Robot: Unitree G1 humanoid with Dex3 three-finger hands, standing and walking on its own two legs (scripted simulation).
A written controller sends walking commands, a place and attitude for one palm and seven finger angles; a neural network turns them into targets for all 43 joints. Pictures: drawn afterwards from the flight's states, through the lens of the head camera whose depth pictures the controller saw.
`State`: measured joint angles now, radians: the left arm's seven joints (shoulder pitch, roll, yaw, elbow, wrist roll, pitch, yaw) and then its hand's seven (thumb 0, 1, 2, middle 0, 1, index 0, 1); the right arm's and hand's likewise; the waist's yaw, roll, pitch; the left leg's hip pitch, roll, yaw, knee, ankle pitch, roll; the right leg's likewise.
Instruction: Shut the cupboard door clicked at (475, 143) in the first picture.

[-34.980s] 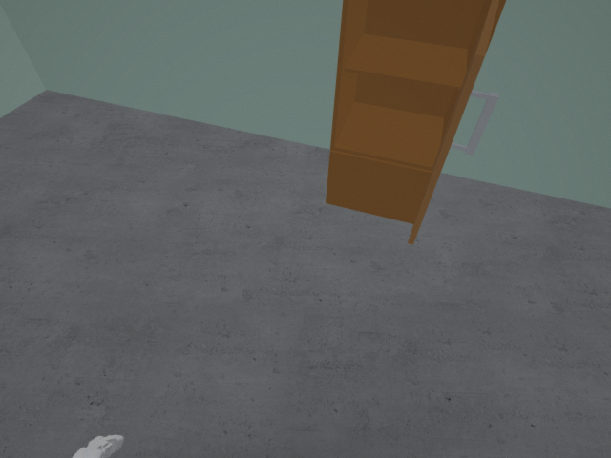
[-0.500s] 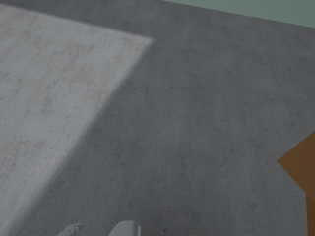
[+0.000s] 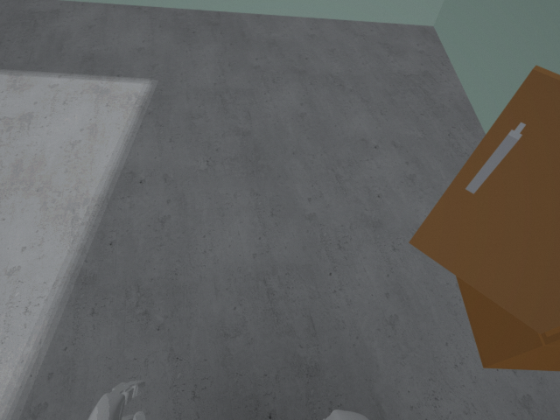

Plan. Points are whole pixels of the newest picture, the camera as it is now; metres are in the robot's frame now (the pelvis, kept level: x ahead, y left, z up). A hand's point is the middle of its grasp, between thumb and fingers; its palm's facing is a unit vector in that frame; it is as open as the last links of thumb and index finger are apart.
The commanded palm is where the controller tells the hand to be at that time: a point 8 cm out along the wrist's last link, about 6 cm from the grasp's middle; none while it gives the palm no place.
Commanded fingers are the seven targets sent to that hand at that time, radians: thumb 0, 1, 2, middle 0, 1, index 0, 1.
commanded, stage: turn to face it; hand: left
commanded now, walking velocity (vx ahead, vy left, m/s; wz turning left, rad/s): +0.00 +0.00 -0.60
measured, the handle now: (495, 159) +0.60 -0.42 -0.01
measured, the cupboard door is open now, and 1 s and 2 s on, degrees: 49 49 49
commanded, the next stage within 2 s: take the last steps up to it in 1.14 s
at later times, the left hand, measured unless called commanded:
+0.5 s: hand (158, 410) +0.15 +0.20 -0.18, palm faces -0.26 -0.95 -0.18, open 7.4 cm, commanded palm none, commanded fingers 0.00 0.90 0.90 -0.20 -0.30 -0.20 -0.30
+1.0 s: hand (209, 393) +0.18 +0.12 -0.16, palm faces -0.52 -0.82 -0.23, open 7.4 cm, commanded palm none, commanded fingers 0.00 0.90 0.90 -0.20 -0.30 -0.20 -0.30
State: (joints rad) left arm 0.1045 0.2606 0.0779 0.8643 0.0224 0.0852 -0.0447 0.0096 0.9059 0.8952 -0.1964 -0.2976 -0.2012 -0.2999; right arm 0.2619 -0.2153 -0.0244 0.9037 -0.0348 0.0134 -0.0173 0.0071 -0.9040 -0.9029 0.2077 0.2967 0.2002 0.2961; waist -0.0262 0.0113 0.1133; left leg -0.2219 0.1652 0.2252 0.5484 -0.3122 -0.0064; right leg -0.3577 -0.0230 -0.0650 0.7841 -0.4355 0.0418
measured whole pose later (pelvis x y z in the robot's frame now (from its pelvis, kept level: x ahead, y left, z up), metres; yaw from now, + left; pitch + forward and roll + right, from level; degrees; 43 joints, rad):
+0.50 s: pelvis +0.01 +0.02 +0.00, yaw -17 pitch +0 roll -2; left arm 0.18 0.26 0.09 0.90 0.02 0.09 -0.04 0.01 0.90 0.89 -0.20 -0.30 -0.21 -0.30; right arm 0.21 -0.20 -0.01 0.86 -0.04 0.00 -0.02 0.01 -0.91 -0.90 0.21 0.30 0.20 0.30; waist 0.01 -0.04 0.09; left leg -0.29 0.09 0.11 0.58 -0.29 0.01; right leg -0.48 0.02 0.02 1.07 -0.49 0.05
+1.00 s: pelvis +0.00 +0.00 +0.00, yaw -32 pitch +0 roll +0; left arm 0.18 0.20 0.04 0.91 0.03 0.05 -0.01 0.01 0.90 0.89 -0.20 -0.30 -0.21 -0.30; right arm 0.21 -0.25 -0.05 0.92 -0.02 0.05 -0.01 0.01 -0.91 -0.90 0.20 0.30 0.19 0.30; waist -0.02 0.02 0.06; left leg -0.45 0.07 0.05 0.94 -0.40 -0.07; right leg -0.25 0.01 0.02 0.50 -0.26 -0.01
